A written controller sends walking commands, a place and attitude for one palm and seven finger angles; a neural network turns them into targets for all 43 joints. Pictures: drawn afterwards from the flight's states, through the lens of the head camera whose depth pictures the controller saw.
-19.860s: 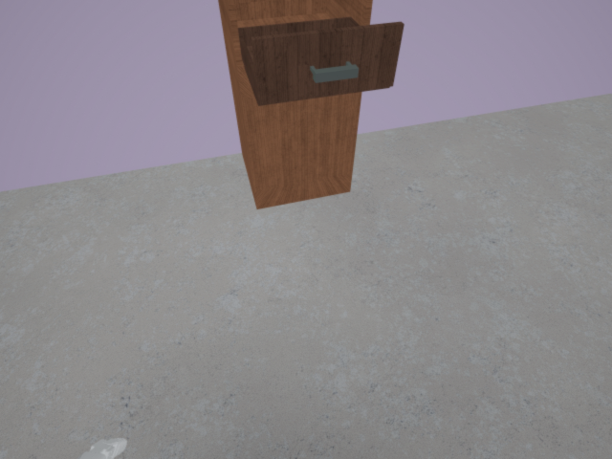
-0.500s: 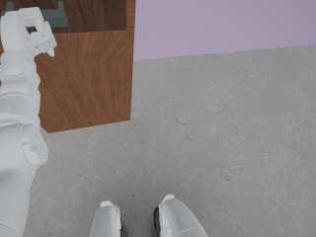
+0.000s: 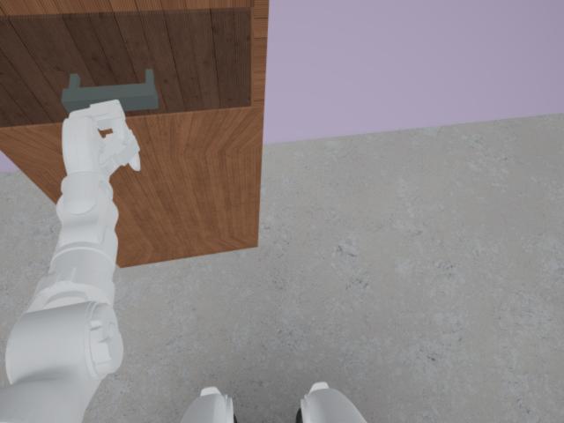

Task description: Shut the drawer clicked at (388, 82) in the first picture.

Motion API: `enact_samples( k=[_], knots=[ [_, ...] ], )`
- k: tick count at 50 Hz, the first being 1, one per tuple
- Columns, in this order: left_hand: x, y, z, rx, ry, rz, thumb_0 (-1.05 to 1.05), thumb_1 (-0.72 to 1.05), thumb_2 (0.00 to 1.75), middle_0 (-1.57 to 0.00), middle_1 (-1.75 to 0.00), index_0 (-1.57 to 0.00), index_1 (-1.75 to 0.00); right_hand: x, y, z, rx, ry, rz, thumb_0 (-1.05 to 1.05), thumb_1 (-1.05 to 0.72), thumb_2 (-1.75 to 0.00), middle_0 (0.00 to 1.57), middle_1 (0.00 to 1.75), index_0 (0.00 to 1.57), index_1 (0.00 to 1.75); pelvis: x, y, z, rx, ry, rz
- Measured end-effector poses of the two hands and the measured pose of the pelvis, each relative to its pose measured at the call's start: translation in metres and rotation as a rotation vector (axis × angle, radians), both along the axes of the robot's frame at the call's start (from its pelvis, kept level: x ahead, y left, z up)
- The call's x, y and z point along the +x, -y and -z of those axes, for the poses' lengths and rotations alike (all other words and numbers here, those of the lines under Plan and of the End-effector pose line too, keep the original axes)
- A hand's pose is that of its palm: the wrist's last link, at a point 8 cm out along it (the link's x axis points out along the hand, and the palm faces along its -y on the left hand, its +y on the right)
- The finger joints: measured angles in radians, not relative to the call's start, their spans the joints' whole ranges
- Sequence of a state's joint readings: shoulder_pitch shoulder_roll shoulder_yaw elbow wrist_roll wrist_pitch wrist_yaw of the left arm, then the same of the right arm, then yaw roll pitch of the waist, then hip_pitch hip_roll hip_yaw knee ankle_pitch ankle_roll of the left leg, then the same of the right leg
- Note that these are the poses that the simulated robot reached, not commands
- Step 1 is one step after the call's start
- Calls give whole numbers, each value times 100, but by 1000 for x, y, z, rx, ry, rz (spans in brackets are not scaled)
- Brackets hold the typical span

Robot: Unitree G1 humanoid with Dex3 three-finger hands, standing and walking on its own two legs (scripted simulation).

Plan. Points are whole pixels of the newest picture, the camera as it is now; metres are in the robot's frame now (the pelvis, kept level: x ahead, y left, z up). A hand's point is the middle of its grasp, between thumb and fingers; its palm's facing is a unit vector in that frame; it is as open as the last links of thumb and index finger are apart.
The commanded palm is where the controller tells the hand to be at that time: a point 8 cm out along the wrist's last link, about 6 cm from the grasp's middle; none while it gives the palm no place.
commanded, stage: draw the hand back to the body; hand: left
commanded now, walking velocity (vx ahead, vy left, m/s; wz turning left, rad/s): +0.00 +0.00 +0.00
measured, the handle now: (112, 88) +0.59 +0.21 +0.07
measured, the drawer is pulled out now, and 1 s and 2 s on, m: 0.00 0.00 0.00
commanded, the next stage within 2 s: step back with the hand held close in 1.48 s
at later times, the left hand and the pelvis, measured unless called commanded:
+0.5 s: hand (89, 189) +0.38 +0.19 +0.12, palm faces +0.16 -0.99 -0.05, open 3.3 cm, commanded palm +0.34 +0.23 +0.13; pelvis +0.02 -0.02 +0.03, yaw +2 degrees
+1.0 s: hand out of the picture +0.26 +0.21 +0.18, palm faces +0.33 -0.90 -0.30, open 3.2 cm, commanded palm +0.20 +0.25 +0.20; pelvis +0.01 -0.02 +0.06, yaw +2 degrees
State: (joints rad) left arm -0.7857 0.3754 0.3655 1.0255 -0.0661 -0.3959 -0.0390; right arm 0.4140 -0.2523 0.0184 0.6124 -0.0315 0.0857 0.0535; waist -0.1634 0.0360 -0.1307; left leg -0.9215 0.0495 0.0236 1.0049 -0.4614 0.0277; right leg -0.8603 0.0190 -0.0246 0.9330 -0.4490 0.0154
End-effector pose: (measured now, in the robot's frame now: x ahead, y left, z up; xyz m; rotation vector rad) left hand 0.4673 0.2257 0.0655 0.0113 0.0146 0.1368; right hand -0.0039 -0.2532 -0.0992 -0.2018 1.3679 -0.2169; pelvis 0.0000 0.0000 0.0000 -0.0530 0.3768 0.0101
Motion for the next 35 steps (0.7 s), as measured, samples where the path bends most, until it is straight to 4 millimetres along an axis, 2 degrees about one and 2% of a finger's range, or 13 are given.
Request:
enact_samples(
  k=[6,11,16,20,24,31,35],
  knots=[
    [-2,2,-1,7,15,-3,1,90,90,-140,-160,-140,-160,41,7,1,-7,61,-37,1,-90,-89,20,30,21,30,9,3,-1,2,10,-15],
    [-12,3,-14,26,53,14,1,90,90,-139,-160,-140,-160,67,8,-1,10,121,-31,1,-90,-89,20,30,20,29,16,5,-7,9,25,-5],
    [-47,2,-35,32,52,23,1,90,90,-139,-160,-140,-160,91,3,-11,56,210,-28,1,-91,-89,20,30,20,29,26,8,-21,20,75,4],
    [-78,-9,-45,21,38,-15,1,90,90,-139,-160,-140,-160,114,1,-21,69,290,-59,1,-90,-89,20,30,20,29,28,13,-28,28,126,-7],
    [-107,-15,-56,40,44,-24,1,90,90,-140,-160,-140,-160,136,3,-32,61,380,-97,1,-90,-89,20,30,20,29,25,16,-32,29,171,-25],
    [-149,-9,-77,40,72,23,1,90,90,-140,-160,-140,-160,165,5,-49,45,525,-155,1,-90,-89,20,30,20,29,12,19,-37,38,241,-43],
    [-171,-9,-90,166,33,-26,1,90,90,-140,-160,-140,-160,175,2,-62,40,580,-150,1,-90,-89,20,30,20,29,7,21,-44,50,295,-32]
  ],
)
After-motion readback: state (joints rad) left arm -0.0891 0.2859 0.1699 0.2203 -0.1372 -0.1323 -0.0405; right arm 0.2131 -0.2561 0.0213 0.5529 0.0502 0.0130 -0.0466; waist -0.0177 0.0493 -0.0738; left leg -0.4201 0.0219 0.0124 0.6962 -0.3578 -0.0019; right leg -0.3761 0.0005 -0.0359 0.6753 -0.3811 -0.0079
